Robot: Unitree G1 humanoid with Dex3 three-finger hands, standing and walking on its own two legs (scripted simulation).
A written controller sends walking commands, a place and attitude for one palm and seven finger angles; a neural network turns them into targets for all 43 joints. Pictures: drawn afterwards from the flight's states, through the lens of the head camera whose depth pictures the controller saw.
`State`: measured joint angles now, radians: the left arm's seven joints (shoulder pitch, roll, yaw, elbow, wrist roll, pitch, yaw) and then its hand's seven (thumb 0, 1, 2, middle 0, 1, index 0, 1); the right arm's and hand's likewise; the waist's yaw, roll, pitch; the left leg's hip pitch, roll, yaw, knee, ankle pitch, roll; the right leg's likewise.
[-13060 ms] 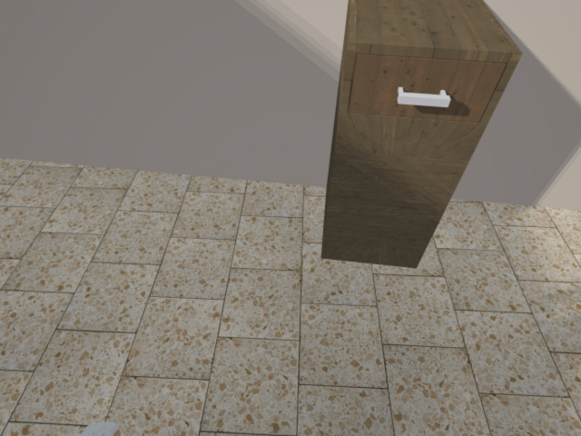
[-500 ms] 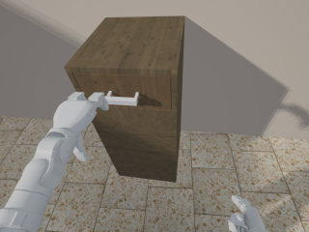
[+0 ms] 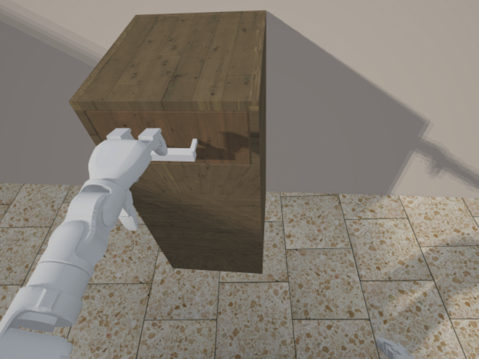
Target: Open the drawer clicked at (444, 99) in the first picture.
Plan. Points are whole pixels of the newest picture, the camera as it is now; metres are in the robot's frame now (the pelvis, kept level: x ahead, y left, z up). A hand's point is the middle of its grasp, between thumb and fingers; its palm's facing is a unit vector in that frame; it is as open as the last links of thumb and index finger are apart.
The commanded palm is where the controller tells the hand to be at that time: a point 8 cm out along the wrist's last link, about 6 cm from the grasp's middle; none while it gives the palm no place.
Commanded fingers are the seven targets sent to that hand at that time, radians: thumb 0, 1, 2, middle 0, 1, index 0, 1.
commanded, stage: move the hooked fingers above the handle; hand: left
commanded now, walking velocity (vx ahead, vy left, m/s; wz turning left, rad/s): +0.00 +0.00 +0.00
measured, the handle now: (170, 148) +0.53 +0.22 +0.02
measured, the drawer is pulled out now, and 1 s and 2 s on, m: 0.00 0.00 0.00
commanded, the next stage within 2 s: lower the fingers behind the handle in 1.48 s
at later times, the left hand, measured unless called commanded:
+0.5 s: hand (151, 161) +0.44 +0.22 +0.08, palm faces -0.03 -0.02 -1.00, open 13.8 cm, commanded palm +0.43 +0.23 +0.14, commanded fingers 0.00 -0.50 0.30 -0.30 -1.20 -0.30 -1.20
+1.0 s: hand (155, 150) +0.48 +0.22 +0.07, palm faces -0.01 -0.02 -1.00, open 13.8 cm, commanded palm +0.45 +0.24 +0.13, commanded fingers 0.00 -0.50 0.30 -0.30 -1.20 -0.30 -1.20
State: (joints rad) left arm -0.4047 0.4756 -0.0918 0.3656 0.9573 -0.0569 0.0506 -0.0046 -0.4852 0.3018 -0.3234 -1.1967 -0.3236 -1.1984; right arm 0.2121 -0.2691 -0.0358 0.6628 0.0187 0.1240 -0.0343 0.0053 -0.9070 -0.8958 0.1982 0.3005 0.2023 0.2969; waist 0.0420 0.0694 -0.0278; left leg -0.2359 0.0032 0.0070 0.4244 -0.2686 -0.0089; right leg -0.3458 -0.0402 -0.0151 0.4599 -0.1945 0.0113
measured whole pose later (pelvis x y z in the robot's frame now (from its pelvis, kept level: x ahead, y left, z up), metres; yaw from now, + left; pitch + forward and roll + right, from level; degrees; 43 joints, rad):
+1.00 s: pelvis +0.02 +0.00 -0.01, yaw -1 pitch +13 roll +0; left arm -0.72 0.50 -0.02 0.84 1.04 -0.10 0.17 0.00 -0.48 0.30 -0.32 -1.20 -0.32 -1.20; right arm 0.32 -0.27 -0.07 0.68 0.00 0.15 -0.03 0.00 -0.91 -0.90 0.20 0.30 0.20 0.30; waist -0.05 0.06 -0.09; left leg -0.43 0.02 0.02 0.57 -0.35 -0.01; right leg -0.54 -0.02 0.00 0.57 -0.25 0.01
